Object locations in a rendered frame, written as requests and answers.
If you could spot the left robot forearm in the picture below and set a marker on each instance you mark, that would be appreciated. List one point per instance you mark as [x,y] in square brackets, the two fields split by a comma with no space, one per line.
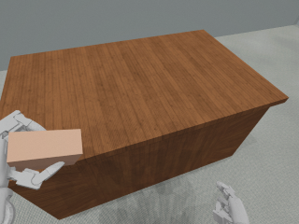
[7,209]

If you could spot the left robot hand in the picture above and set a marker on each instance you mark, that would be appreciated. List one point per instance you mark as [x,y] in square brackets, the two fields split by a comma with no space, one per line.
[31,179]

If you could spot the table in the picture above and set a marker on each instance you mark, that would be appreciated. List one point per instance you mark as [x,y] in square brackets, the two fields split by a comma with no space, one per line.
[148,109]

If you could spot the right robot hand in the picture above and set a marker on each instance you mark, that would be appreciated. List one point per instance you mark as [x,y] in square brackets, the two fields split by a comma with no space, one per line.
[234,210]

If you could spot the sponge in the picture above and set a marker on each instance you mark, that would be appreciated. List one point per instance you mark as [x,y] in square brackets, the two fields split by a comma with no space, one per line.
[38,150]

